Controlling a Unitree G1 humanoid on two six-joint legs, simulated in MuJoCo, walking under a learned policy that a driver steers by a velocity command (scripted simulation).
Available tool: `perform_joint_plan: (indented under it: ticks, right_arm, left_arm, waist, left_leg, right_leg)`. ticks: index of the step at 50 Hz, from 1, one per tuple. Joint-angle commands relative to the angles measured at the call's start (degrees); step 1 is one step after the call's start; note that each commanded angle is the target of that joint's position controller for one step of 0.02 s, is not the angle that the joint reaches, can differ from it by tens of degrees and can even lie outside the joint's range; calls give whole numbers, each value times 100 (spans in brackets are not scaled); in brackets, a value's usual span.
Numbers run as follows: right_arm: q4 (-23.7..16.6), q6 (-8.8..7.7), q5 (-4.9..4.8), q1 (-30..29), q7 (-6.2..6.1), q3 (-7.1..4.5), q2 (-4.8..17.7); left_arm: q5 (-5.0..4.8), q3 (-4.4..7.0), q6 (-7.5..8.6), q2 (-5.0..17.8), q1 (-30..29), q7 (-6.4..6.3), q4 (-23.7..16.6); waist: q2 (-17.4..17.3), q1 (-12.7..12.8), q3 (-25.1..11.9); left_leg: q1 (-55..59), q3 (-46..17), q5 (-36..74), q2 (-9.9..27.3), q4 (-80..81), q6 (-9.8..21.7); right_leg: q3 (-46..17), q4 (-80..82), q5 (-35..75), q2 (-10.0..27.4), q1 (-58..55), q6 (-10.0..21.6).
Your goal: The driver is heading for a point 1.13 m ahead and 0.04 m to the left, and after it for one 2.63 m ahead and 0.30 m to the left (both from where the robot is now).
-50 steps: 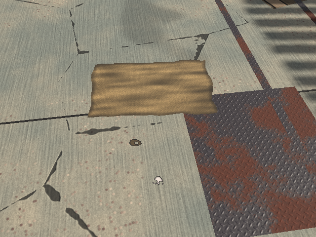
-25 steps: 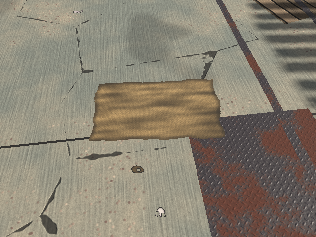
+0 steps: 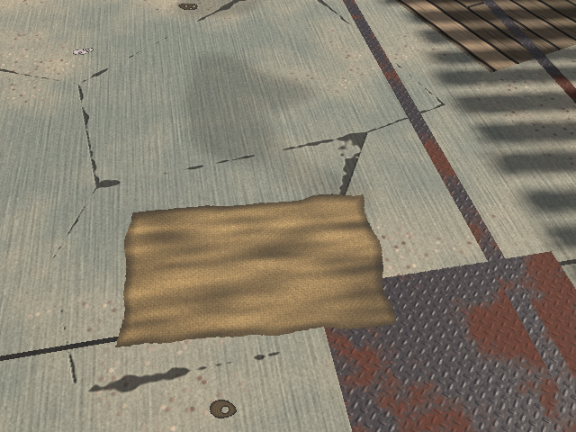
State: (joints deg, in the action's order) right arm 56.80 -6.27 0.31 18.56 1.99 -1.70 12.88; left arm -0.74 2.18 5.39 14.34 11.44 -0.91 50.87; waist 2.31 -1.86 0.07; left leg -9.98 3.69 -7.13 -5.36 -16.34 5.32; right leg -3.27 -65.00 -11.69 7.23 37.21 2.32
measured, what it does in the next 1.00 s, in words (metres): walks ahead: right foot, then left foot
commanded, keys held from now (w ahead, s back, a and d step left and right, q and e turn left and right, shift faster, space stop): w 1.00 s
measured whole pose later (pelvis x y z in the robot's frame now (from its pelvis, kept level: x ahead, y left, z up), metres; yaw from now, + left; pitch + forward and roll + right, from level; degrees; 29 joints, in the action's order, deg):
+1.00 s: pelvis +0.55 -0.01 -0.01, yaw +1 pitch +2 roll +0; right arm 51.5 -5.9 -0.2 9.4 2.1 -3.1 14.0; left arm -1.4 2.7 5.6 14.5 17.5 -0.2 55.5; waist 1.4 0.3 1.5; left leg -20.5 3.7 -8.5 -2.0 -27.1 3.9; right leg -1.8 -67.8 -21.4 2.2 22.3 3.0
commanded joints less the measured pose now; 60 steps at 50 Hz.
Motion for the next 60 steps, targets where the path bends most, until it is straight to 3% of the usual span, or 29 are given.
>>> perform_joint_plan:
  ticks: [1, 6, 11, 13, 14, 15, 16, 17, 18, 19, 20, 22, 25, 28, 32, 38, 41, 42, 43, 44, 45, 46, 47, 48, 49, 50, 52, 54, 60]
  right_arm:
    - [-317, -94, -9, -221, -115, -122, 759]
    - [-184, -7, -115, 339, -200, -156, 947]
    - [-16, 121, -148, 655, -217, -194, 996]
    - [-32, 182, -152, 519, -228, -228, 1083]
    - [-69, 212, -136, 390, -229, -211, 1058]
    - [-146, 222, -69, 332, -225, -136, 866]
    - [-312, 137, -2, 742, -195, 38, 348]
    - [-237, -17, -103, 963, -161, 112, 151]
    - [-314, -121, -238, 527, -138, -52, 818]
    - [-458, -157, -289, 61, -140, -88, 946]
    - [-490, -132, -224, -162, -174, -101, 873]
    - [-467, 28, -131, -78, -208, -143, 682]
    - [-500, 167, -103, -111, -231, -151, 508]
    - [-735, 173, -56, -786, -233, -174, 498]
    - [-955, 128, -83, -1599, -169, -133, 380]
    - [-1288, 47, -152, -2418, 3, -97, 420]
    - [-1254, -9, -153, -2047, 62, -178, 625]
    - [-1093, -15, -142, -1480, 45, -273, 779]
    - [-768, -9, -136, -455, 5, -425, 1064]
    - [-567, 16, -64, 610, -62, -545, 1548]
    - [-478, 28, -32, 765, -10, -552, 1728]
    - [-525, 12, -93, 556, -5, -411, 1186]
    - [-629, -3, -111, 43, -26, -342, 954]
    - [-734, -11, -83, -449, -20, -291, 838]
    - [-759, -21, -32, -701, 1, -251, 681]
    - [-724, -36, 26, -760, 13, -210, 564]
    - [-603, -57, 7, -613, 9, -218, 585]
    - [-509, -66, 1, -436, -58, -260, 776]
    - [-313, 32, -55, 89, -212, -257, 876]
  left_arm:
    - [68, 69, -31, 244, 189, -38, -244]
    - [1, 26, 35, 164, -896, 56, -521]
    - [-59, 20, 109, 277, -1452, 237, -797]
    - [-54, 88, 159, 438, -1088, 276, -755]
    - [-41, 192, 173, 608, -488, 265, -586]
    - [-28, 354, 187, 955, 610, 225, -270]
    - [91, 512, 167, 1619, 1558, 195, -114]
    - [67, 461, 133, 1434, 1768, 228, -24]
    - [36, 319, 149, 990, 1364, 237, -97]
    - [32, 239, 139, 747, 823, 230, -234]
    - [51, 177, 132, 584, 377, 257, -304]
    - [104, 112, 148, 362, 128, 302, -278]
    - [104, 166, 184, 543, 431, 271, -68]
    - [96, 189, 134, 638, 724, 169, 71]
    - [44, 189, 85, 714, 1027, 88, 204]
    - [-17, 241, -40, 783, 1467, 33, 506]
    - [-25, 294, -112, 907, 1270, 6, 500]
    - [-17, 294, -143, 920, 1136, 5, 472]
    - [20, 240, -165, 789, 1068, 8, 421]
    - [136, 143, -150, 597, 1168, 7, 270]
    - [61, -67, -5, -209, 1905, 91, 320]
    - [-87, 74, 130, 454, 1474, 112, 350]
    - [-191, 152, 205, 735, 910, 120, 159]
    - [-161, 161, 211, 722, 624, 71, 100]
    - [-65, 208, 169, 674, 491, 30, 82]
    - [-40, 221, 90, 561, 638, 26, 97]
    - [-34, 212, -39, 338, 785, 14, 132]
    - [3, 233, -100, 355, 469, -7, 10]
    - [31, 208, -58, 246, -719, 58, -346]
  waist:
    - [-444, 265, 306]
    - [-474, -133, 328]
    - [-564, -244, 464]
    - [-673, 27, 279]
    - [-661, 368, -56]
    - [-480, 805, -766]
    - [671, 866, -1743]
    - [1500, 801, -2242]
    - [933, 778, -1531]
    - [568, 631, -958]
    - [133, 445, -557]
    - [217, 145, -257]
    - [131, 38, -66]
    - [56, 170, 105]
    - [102, 406, 276]
    - [122, 583, 565]
    - [273, 273, 275]
    - [316, -52, -74]
    - [206, -489, -685]
    - [-647, -739, -1580]
    - [-2115, -279, -2248]
    - [-1421, -453, -1851]
    - [-1112, -359, -1066]
    - [-539, -147, -671]
    - [-420, 14, -374]
    - [-575, 199, -342]
    - [-636, 308, -225]
    - [-549, 300, -19]
    - [-539, -17, 239]
  left_leg:
    - [-534, -1241, 375, 1624, 1165, 984]
    - [75, -926, 417, 1554, 1038, 704]
    - [975, -1066, 383, 1941, 547, 611]
    - [1107, -1074, 1093, 1998, 93, 498]
    - [1032, -883, 2051, 1789, -613, 377]
    - [465, -580, 2321, 1432, -1956, 197]
    - [-1591, -116, 559, 700, -4284, -198]
    - [-2961, -674, -2402, 162, -5551, -297]
    - [-3507, -1078, -2208, 555, -6087, -165]
    - [-3531, -925, -1664, 871, -5998, -87]
    - [-3279, -799, -1197, 1104, -5639, -119]
    - [-2675, -788, -721, 1345, -5070, -176]
    - [-2754, -691, -318, 1367, -4641, -298]
    - [-3254, -671, 425, 1377, -3721, -412]
    - [-3037, -484, 1311, 1195, -2391, -414]
    - [-3173, -439, 912, 1044, -1518, -234]
    - [-2290, -230, 322, 789, -1309, -18]
    - [-1431, -42, 290, 573, -1233, 96]
    - [2, -72, 425, 555, -1281, 274]
    - [1828, -1555, 461, 1777, -1336, 666]
    - [3410, -4308, -681, 2847, -458, 1538]
    - [3096, -4351, -1171, 2655, -128, 1276]
    - [2292, -3451, -846, 2491, -40, 1011]
    - [1399, -2788, -206, 2297, 110, 878]
    - [712, -2309, 243, 2082, 285, 813]
    - [341, -2006, 410, 1938, 455, 767]
    - [9, -1646, 632, 1815, 720, 836]
    - [-52, -1415, 863, 1809, 894, 884]
    - [310, -852, 1022, 1591, 1014, 630]
  right_leg:
    - [-16, 819, 870, 244, 181, -158]
    - [245, 2657, 1756, -68, -33, -221]
    - [259, 3410, 1067, -211, -46, -29]
    - [392, 3641, 671, -379, -680, 142]
    - [550, 3773, 600, -573, -1511, 271]
    - [334, 3679, 728, -403, -3018, 508]
    - [-1785, 3762, 518, 1075, -5344, 1257]
    - [-3869, 4692, -188, 1685, -6124, 1758]
    - [-3369, 4793, -390, 1492, -5544, 1461]
    - [-2459, 4857, -18, 1279, -4734, 1235]
    - [-1820, 5073, 479, 1015, -3916, 1125]
    - [-1110, 5447, 878, 637, -3062, 982]
    - [-629, 5687, 1626, 528, -2828, 1091]
    - [-393, 5783, 1889, 515, -3049, 1063]
    - [-62, 5898, 1556, 367, -3152, 896]
    - [-89, 5554, 1567, 745, -4122, 841]
    - [-35, 4960, 2835, 804, -4312, 696]
    - [115, 4312, 3785, 646, -4209, 597]
    - [339, 3130, 3970, 319, -3697, 429]
    - [612, 1142, 1989, -121, -2337, 215]
    - [163, -574, -2006, -1148, -211, -64]
    - [-480, -1205, -2079, -825, 406, 59]
    - [-318, -1191, -1534, -537, 683, 152]
    - [-160, -914, -953, -216, 402, 142]
    - [-111, -587, -643, -46, 140, 116]
    - [-154, -390, -437, 94, -216, 115]
    - [-79, -73, -307, 154, -395, 59]
    - [-34, 350, 74, 201, -61, -49]
    - [158, 2262, 1659, 42, 301, -178]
